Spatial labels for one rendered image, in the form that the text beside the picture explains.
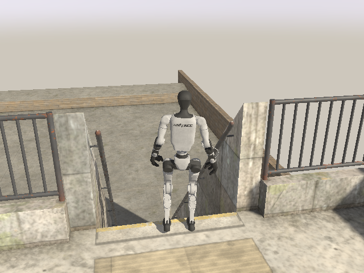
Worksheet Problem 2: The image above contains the robot right forearm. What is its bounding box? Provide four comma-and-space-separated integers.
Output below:
205, 139, 216, 163

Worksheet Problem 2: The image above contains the right robot hand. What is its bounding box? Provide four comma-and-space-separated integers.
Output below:
204, 162, 218, 175

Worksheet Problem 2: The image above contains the left robot upper arm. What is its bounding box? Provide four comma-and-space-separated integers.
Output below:
156, 114, 172, 146

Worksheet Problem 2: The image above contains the left robot hand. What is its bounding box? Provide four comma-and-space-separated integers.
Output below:
150, 155, 163, 167

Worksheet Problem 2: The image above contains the robot left forearm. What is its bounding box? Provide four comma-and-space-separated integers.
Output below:
151, 137, 162, 157

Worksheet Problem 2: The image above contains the right robot upper arm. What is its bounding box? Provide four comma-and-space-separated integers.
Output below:
196, 116, 210, 148

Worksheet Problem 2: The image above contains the robot left shin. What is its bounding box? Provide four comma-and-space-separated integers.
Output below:
163, 184, 171, 224

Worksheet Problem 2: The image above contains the humanoid robot head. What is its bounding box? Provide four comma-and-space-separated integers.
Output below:
174, 90, 193, 118

